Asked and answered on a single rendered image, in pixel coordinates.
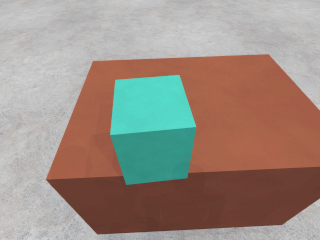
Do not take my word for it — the pedestal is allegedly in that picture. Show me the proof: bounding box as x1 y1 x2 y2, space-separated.
46 54 320 235

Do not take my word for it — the carton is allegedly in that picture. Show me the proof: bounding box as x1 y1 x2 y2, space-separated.
110 75 196 185

